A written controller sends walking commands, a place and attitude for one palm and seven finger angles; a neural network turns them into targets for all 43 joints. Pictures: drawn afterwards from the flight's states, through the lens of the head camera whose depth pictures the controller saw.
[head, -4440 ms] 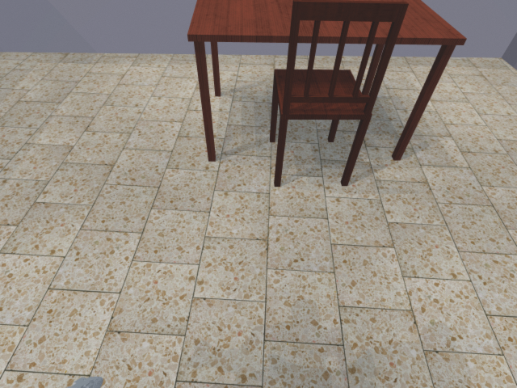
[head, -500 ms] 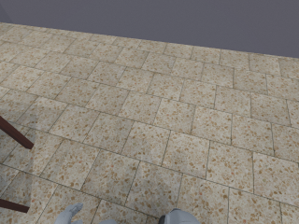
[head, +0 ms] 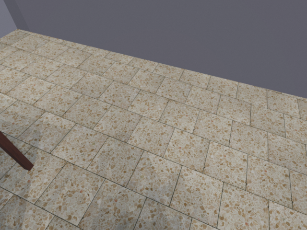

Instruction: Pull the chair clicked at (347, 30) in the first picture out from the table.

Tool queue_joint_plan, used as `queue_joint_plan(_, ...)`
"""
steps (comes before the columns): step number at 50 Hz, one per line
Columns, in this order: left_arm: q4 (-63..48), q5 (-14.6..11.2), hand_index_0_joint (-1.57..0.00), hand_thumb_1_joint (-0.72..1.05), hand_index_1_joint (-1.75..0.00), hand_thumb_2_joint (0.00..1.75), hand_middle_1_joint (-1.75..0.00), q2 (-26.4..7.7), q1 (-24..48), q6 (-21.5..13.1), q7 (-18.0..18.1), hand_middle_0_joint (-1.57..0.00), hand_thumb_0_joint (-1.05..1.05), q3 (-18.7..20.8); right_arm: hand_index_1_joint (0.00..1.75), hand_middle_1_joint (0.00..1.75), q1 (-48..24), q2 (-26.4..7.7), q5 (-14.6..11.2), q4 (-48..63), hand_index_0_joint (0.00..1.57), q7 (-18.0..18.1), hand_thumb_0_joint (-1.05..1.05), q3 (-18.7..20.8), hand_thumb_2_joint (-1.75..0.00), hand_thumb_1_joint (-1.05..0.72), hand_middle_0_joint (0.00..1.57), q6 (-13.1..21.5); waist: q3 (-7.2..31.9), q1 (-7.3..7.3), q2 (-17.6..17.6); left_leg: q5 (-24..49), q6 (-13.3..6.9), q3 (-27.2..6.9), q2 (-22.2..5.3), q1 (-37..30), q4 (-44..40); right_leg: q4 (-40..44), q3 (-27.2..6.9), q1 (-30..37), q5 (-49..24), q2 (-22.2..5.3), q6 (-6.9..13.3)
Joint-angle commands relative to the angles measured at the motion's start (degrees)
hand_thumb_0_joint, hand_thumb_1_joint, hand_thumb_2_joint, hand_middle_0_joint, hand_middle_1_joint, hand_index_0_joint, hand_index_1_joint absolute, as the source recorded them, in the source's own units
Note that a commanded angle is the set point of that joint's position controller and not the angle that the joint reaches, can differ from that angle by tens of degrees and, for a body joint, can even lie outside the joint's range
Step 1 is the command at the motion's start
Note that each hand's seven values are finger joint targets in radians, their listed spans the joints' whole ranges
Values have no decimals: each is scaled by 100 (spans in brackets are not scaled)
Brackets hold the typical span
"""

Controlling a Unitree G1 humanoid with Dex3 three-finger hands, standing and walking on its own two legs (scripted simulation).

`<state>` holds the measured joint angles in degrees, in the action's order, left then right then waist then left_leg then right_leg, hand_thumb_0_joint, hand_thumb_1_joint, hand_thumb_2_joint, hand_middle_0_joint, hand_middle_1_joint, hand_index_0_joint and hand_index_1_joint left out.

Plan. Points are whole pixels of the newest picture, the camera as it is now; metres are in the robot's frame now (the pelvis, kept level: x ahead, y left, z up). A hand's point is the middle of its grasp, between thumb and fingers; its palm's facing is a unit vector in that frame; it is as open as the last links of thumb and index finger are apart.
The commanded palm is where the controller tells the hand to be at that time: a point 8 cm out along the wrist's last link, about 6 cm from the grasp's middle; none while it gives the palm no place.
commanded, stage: turn to face it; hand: left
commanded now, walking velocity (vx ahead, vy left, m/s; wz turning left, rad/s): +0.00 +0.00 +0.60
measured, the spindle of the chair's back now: out of the picture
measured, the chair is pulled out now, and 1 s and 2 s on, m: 0.00 0.00 0.00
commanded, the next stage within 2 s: none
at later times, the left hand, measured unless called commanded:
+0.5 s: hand out of the picture +0.05 +0.15 -0.13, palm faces +0.28 -0.91 -0.29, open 7.3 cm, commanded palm none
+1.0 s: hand out of the picture -0.13 +0.18 -0.17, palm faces +0.61 -0.74 -0.28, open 7.3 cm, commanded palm none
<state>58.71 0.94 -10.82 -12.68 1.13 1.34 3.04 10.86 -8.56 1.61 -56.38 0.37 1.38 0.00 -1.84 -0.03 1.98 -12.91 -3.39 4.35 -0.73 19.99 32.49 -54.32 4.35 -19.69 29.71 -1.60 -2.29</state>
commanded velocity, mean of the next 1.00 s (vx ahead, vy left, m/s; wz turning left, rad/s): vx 0.00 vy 0.00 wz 0.60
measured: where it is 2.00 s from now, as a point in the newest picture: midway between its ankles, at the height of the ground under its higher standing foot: outside the picture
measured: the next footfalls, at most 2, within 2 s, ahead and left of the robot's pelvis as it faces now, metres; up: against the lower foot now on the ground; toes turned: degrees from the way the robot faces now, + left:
right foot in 0.36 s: +0.07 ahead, -0.17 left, +0.00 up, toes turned +11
left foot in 0.80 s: -0.06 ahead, +0.07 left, +0.00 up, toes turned +37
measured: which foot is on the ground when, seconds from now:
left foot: down 0.00-0.36, up 0.38-0.78, down 0.80-1.00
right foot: up 0.00-0.34, down 0.36-0.80, up 0.82-1.00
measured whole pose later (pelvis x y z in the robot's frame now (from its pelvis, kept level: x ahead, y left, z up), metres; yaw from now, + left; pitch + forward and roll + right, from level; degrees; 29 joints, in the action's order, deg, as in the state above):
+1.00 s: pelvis -0.03 -0.04 +0.00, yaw +36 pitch +1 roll -1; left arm 52.8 1.0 -16.9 -12.3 4.0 0.4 4.7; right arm 7.3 -13.0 1.3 -50.4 -0.7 2.5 -1.5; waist -4.5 0.9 2.0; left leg -15.9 -1.5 0.2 0.1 15.5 30.9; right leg -60.4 2.9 -27.7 25.2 -6.0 -5.9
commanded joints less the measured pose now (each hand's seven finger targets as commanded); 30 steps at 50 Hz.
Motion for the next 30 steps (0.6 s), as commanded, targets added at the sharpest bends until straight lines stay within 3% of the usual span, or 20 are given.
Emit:
queue_joint_plan(1,-529,-1,-20,90,-30,90,-30,-444,27,-89,-15,-20,0,173,30,30,386,-1183,-30,323,20,89,0,314,-90,-90,20,33,685,-91,-827,2378,-652,-1753,-1444,-1258,-1338,-686,-411,-929,-367,-264,-148)
queue_joint_plan(5,-674,-10,-20,90,-30,90,-30,-441,123,-9,-12,-20,0,204,30,30,409,-1294,-35,397,20,63,0,395,-90,-90,20,-11,722,-132,-943,1874,-672,-1897,-1328,-1227,-1397,-285,-389,-904,-486,-222,-234)
queue_joint_plan(10,-932,-41,-20,90,-30,90,-30,-476,421,15,0,-20,0,208,30,30,465,-1462,-10,473,20,27,0,513,-90,-90,20,-93,612,-238,-1053,1473,-677,-2324,-1241,-933,-1351,384,-392,-594,-373,-70,-226)
queue_joint_plan(13,-1003,-62,-20,90,-30,90,-30,-506,258,5,12,-20,0,199,30,30,289,-1537,1,585,20,5,0,571,-90,-90,20,-143,652,-132,-1184,1401,-610,-2568,-1090,-657,-1237,1186,-372,-62,-472,97,-163)
queue_joint_plan(15,-976,-86,-20,90,-30,90,-30,-582,-39,-8,26,-20,0,224,30,30,134,-1549,-14,669,20,-21,0,608,-90,-90,20,-184,668,1,-1234,1022,-434,-2594,-884,-286,-1140,1949,-297,580,-915,185,-121)
queue_joint_plan(16,-941,-86,-20,90,-30,90,-30,-663,-279,-29,42,-20,0,249,30,30,44,-1498,-43,730,20,-38,0,611,-90,-90,20,-206,676,134,-1127,581,-249,-2513,-722,178,-957,2736,-300,1216,-1355,105,-77)
queue_joint_plan(17,-948,-27,-20,90,-30,90,-30,-988,-491,-74,77,-20,0,319,30,30,50,-1236,-82,804,20,-73,0,592,-90,-90,20,-228,673,251,-352,-280,100,-2100,-296,1009,-219,3639,-935,1962,-1087,-614,142)
queue_joint_plan(18,-1057,79,-20,90,-30,90,-30,-1620,-391,-125,116,-20,0,404,30,30,125,-814,-106,955,20,-87,0,517,-90,-90,20,-228,489,259,1551,-1620,646,-767,553,2047,1421,4354,-2750,2139,-792,-2363,785)
queue_joint_plan(19,-1224,19,-20,90,-30,90,-30,-1630,-68,-75,118,-20,0,342,30,30,-3,-1147,-8,1007,20,-84,0,579,-90,-90,20,-231,290,203,1189,-1915,575,-841,203,1739,2567,4356,-2571,988,-744,-2803,1086)
queue_joint_plan(20,-1289,12,-20,90,-30,90,-30,-1391,323,-85,117,-20,0,323,30,30,-58,-1100,5,914,20,-111,0,591,-90,-90,20,-300,36,16,1088,-1604,561,-893,67,1549,3161,4331,-2263,431,-762,-2368,995)
queue_joint_plan(21,-1339,12,-20,90,-30,90,-30,-1197,597,-95,92,-20,0,243,30,30,22,-1096,3,796,20,-154,0,579,-90,-90,20,-340,-289,-140,879,-1218,594,-766,-60,1509,3594,4213,-1652,142,-1046,-2027,878)
queue_joint_plan(22,-1363,14,-20,90,-30,90,-30,-1009,750,-117,72,-20,0,173,30,30,192,-1048,7,703,20,-187,0,557,-90,-90,20,-350,-340,-270,680,-868,657,-644,-109,1462,3798,3983,-1038,210,-1622,-1714,780)
queue_joint_plan(23,-1363,25,-20,90,-30,90,-30,-922,720,-129,73,-20,0,158,30,30,285,-979,-19,672,20,-210,0,539,-90,-90,20,-355,-318,-298,743,-738,698,-535,-127,1436,3827,3850,-712,277,-2086,-1594,717)
queue_joint_plan(24,-1345,25,-20,90,-30,90,-30,-936,601,-148,68,-20,0,142,30,30,294,-965,-19,653,20,-215,0,527,-90,-90,20,-367,-251,-243,840,-640,751,-456,-131,1426,3836,3777,-503,478,-2337,-1550,698)
queue_joint_plan(27,-1205,33,-20,90,-30,90,-30,-1065,65,-143,68,-20,0,171,30,30,-117,-995,-29,775,20,-213,0,484,-90,-90,20,-370,-47,44,781,-871,859,-278,-198,1404,3266,3597,-361,1112,-2906,-1725,828)
queue_joint_plan(30,-1118,69,-20,90,-30,90,-30,-1246,-157,-123,59,-20,0,213,30,30,-491,-944,-50,888,20,-231,0,425,-90,-90,20,-355,22,183,819,-1138,860,-100,-199,1169,2471,3455,-220,1347,-3349,-1868,900)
